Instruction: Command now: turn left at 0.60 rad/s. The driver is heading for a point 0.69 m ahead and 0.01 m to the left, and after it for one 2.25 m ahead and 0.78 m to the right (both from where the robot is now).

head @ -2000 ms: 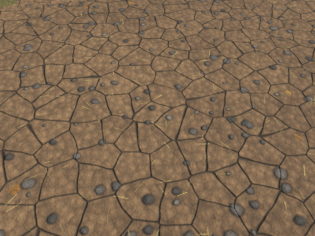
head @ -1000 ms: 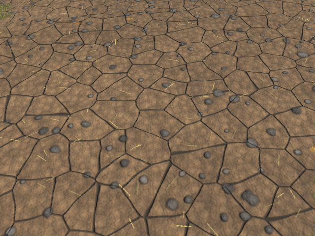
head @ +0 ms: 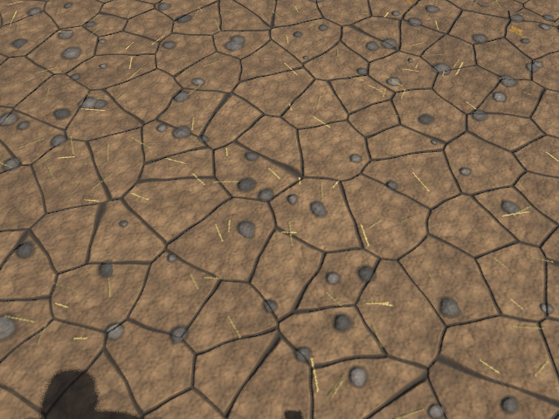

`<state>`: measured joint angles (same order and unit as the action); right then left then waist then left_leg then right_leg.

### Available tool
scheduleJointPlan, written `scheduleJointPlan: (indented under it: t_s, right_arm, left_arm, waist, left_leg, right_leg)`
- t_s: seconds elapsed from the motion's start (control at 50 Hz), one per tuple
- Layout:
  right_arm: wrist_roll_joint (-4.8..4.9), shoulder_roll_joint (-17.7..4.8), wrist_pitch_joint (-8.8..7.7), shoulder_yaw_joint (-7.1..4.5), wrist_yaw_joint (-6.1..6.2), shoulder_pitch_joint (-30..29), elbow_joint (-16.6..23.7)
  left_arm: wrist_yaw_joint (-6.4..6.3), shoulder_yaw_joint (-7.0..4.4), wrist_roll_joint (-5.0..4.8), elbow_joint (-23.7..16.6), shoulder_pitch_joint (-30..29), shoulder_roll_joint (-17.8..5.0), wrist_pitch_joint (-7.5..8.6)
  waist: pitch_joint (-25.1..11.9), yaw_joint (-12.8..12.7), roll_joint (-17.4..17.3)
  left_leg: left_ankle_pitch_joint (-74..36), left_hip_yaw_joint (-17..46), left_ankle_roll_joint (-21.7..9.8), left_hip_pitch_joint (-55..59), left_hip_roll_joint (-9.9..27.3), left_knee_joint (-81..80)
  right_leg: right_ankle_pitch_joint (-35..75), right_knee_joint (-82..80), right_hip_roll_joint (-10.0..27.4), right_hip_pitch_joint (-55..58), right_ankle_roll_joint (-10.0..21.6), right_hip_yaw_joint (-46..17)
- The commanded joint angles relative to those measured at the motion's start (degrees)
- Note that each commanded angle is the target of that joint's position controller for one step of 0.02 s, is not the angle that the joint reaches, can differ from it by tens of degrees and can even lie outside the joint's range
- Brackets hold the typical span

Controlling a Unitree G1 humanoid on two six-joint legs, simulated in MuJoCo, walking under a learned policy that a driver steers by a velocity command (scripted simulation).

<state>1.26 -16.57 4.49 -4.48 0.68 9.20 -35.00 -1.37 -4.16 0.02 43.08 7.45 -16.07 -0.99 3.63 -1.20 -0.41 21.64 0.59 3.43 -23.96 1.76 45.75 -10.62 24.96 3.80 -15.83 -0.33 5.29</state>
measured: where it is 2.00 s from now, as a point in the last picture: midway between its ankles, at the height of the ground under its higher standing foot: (252, 278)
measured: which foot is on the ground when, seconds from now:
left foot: up 0.00-0.04, down 0.06-0.54, up 0.56-0.96, down 0.98-1.00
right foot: down 0.00-0.08, up 0.10-0.50, down 0.52-1.00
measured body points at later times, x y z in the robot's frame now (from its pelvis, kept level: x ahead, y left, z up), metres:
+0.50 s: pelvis +0.03 +0.02 +0.00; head +0.04 +0.03 +0.45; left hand +0.13 +0.33 -0.10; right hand +0.21 -0.21 -0.10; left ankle +0.00 +0.13 -0.74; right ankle +0.06 -0.09 -0.73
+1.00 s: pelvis +0.23 +0.10 -0.02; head +0.27 +0.11 +0.42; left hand +0.13 +0.37 -0.15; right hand +0.53 -0.06 -0.08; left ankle +0.32 +0.23 -0.74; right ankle +0.07 -0.09 -0.73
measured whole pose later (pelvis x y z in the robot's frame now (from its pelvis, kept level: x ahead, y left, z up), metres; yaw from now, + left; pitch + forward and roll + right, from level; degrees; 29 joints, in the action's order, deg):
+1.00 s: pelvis +0.23 +0.10 -0.02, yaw +12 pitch +2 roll +0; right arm 0.7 -15.1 -4.9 -1.8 -2.5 0.7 -35.5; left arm -0.2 -2.8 -0.9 49.3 26.3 -17.5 2.3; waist 2.6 -5.2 0.2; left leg 4.8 -1.8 -3.6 -28.6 -0.2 30.9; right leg -27.0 27.8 2.5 2.5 -0.6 -0.3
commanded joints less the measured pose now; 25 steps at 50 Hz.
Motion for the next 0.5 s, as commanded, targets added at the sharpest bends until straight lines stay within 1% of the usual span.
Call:
scheduleJointPlan:
  t_s: [0.02,0.04,0.06,0.08,0.1,0.12,0.14,0.16,0.18,0.2,0.22,0.24,0.26,0.3,0.32,0.34,0.36,0.42,0.44,0.46,0.48,0.5]
  right_arm:
    - [-0.05,-5.10,-0.66,-1.73,-0.90,1.20,4.52]
    - [-0.13,-5.04,-0.72,-1.96,-1.12,3.29,3.65]
    - [-0.38,-6.32,-0.81,-2.56,-0.85,5.20,2.88]
    - [-0.41,-11.41,-1.04,-3.91,-0.08,6.80,3.18]
    - [-1.54,-16.46,-1.67,-4.48,0.08,6.27,5.03]
    - [-3.20,-14.35,-2.96,-4.12,-0.37,7.53,4.84]
    - [-2.99,-12.60,-3.91,-3.34,-0.38,4.85,4.35]
    - [-1.75,-10.96,-4.13,-2.93,-0.03,1.33,4.39]
    - [-0.70,-9.35,-4.00,-2.23,0.30,-0.62,4.67]
    - [-0.51,-8.85,-3.77,-1.81,0.71,-1.38,4.88]
    - [-0.82,-8.28,-3.56,-1.45,0.99,-1.47,4.92]
    - [-1.11,-7.90,-3.50,-1.25,1.18,-1.27,4.76]
    - [-1.01,-7.48,-3.55,-1.14,1.31,0.01,4.19]
    - [-0.59,-7.62,-3.71,-1.11,1.26,2.79,3.08]
    - [-0.71,-8.17,-3.84,-1.13,1.18,3.43,2.64]
    - [-0.96,-8.57,-4.05,-1.12,1.07,3.71,2.29]
    - [-1.11,-8.76,-4.29,-1.06,0.92,4.08,1.89]
    - [-0.82,-9.69,-5.08,-1.01,0.30,5.30,0.64]
    - [-0.68,-9.82,-5.24,-0.93,0.10,5.42,0.32]
    - [-0.46,-9.66,-5.30,-0.76,-0.13,5.00,0.12]
    - [-0.27,-9.19,-5.26,-0.48,-0.28,4.14,0.02]
    - [-0.33,-8.17,-5.31,-0.05,-0.37,3.56,-0.02]
  left_arm:
    - [0.04,-2.88,-1.10,-3.23,-1.90,-11.40,0.57]
    - [0.01,-2.83,-1.61,-2.98,-2.12,-11.17,0.46]
    - [0.16,-2.47,-1.63,-1.87,0.37,-9.56,0.46]
    - [0.52,-1.63,0.14,-2.07,1.84,-6.40,0.42]
    - [0.42,-1.06,1.90,-5.56,-1.08,-5.47,0.65]
    - [-0.03,-1.81,1.03,-6.41,-5.24,-7.92,0.98]
    - [-0.16,-2.30,-0.21,-6.20,-5.62,-9.00,0.85]
    - [-0.53,-2.57,-0.25,-5.00,-4.00,-8.89,0.62]
    - [-0.85,-2.79,0.19,-4.36,-3.15,-9.38,0.34]
    - [-0.74,-2.77,0.52,-4.33,-2.59,-8.95,0.36]
    - [-0.44,-2.63,0.35,-3.97,-1.41,-8.37,0.45]
    - [-0.18,-2.41,-0.01,-3.63,-0.65,-7.71,0.50]
    - [0.15,-2.11,-0.27,-3.43,-0.24,-7.13,0.59]
    - [1.05,-1.49,-0.65,-4.07,-2.42,-6.12,0.96]
    - [1.47,-1.33,-0.77,-4.59,-3.61,-6.11,1.28]
    - [1.88,-1.23,-0.92,-4.90,-4.31,-6.31,1.71]
    - [2.24,-1.14,-0.96,-5.04,-4.61,-6.46,2.25]
    - [2.96,-0.98,-1.14,-4.97,-4.38,-6.61,3.96]
    - [3.11,-0.90,-1.31,-4.81,-3.84,-6.58,4.48]
    - [3.23,-0.79,-1.47,-4.34,-2.34,-6.19,4.99]
    - [3.30,-0.71,-1.47,-3.37,0.04,-5.68,5.46]
    - [3.15,-0.72,-1.28,-2.20,2.95,-5.40,5.84]
  waist:
    - [-8.79,1.13,11.12]
    - [-8.89,2.32,10.32]
    - [-8.89,2.55,7.22]
    - [-8.51,1.41,-6.16]
    - [-7.84,1.70,-18.58]
    - [-11.21,5.67,-12.68]
    - [-8.68,3.80,-10.08]
    - [-7.43,1.96,-7.96]
    - [-7.11,1.28,-7.99]
    - [-7.53,0.69,-8.19]
    - [-8.70,0.24,-7.74]
    - [-9.52,0.22,-7.37]
    - [-10.45,0.62,-7.00]
    - [-9.17,2.79,-8.24]
    - [-7.66,3.48,-9.71]
    - [-6.16,3.89,-10.28]
    - [-5.27,4.23,-9.98]
    - [-3.27,4.79,-8.62]
    - [-2.82,4.50,-8.10]
    - [-2.75,3.41,-7.21]
    - [-2.77,1.77,-6.39]
    - [-3.12,0.07,-5.44]
  left_leg:
    - [-4.24,-3.21,-2.71,5.08,-0.88,-10.37]
    - [-8.76,-4.52,-4.30,9.25,-2.10,-16.68]
    - [-13.87,-3.04,-6.26,14.97,-2.68,-21.60]
    - [-29.04,11.63,-10.39,23.09,7.45,-25.38]
    - [-43.85,28.09,-21.29,24.69,19.96,-24.85]
    - [-36.56,28.90,-24.75,21.23,20.19,-26.95]
    - [-31.37,23.95,-21.60,19.42,16.32,-27.53]
    - [-27.84,20.24,-18.09,18.22,12.96,-27.08]
    - [-28.70,18.59,-16.49,17.39,11.52,-26.79]
    - [-31.53,17.46,-16.29,15.87,10.26,-26.45]
    - [-33.09,16.33,-16.37,16.00,9.57,-26.23]
    - [-33.91,15.44,-16.40,16.63,9.11,-25.95]
    - [-27.19,15.15,-16.14,17.83,8.35,-26.70]
    - [-5.69,17.54,-15.98,18.54,7.65,-29.76]
    - [0.90,19.33,-16.20,17.61,8.15,-31.22]
    - [3.81,20.74,-16.45,16.79,8.69,-32.09]
    - [5.00,21.53,-16.58,16.21,9.10,-32.44]
    - [7.38,23.14,-16.92,14.12,9.57,-32.21]
    - [8.26,23.75,-16.96,13.04,9.57,-32.00]
    - [9.00,23.79,-16.64,11.40,9.18,-31.31]
    - [9.80,23.31,-15.92,8.81,8.18,-30.24]
    - [10.09,22.66,-14.83,5.95,6.54,-28.54]
  right_leg:
    - [15.18,-3.80,13.77,8.20,10.95,-8.56]
    - [13.32,-1.23,12.90,6.66,9.02,-7.02]
    - [8.48,3.34,10.82,2.79,5.44,-4.41]
    - [-5.61,17.19,5.09,-8.70,-0.35,1.96]
    - [-27.22,30.62,-2.90,-23.22,-4.15,0.95]
    - [-27.92,39.29,-2.78,-23.27,-3.68,-7.05]
    - [-23.02,41.35,-1.71,-23.38,-2.71,-8.71]
    - [-18.26,40.35,-1.16,-23.22,-2.46,-9.16]
    - [-15.50,39.47,-1.08,-22.42,-2.77,-9.29]
    - [-13.18,40.41,-2.00,-20.13,-3.28,-8.82]
    - [-11.45,40.70,-2.67,-18.58,-3.67,-8.29]
    - [-10.25,39.17,-2.90,-17.59,-3.94,-7.93]
    - [-8.71,35.39,-2.67,-17.25,-3.96,-7.53]
    - [-6.67,27.33,-2.50,-17.04,-3.49,-6.94]
    - [-7.01,24.06,-2.58,-16.40,-3.15,-6.71]
    - [-7.80,20.94,-2.59,-15.54,-2.68,-6.72]
    - [-8.64,18.09,-2.61,-14.24,-2.11,-6.54]
    - [-10.59,11.88,-3.02,-10.14,-0.20,-5.47]
    - [-10.32,9.96,-3.25,-8.30,0.59,-5.08]
    - [-8.63,7.00,-3.57,-5.09,1.47,-4.38]
    - [-5.26,2.93,-4.05,-0.22,2.37,-3.54]
    - [-3.28,0.06,-4.31,5.24,3.09,-3.48]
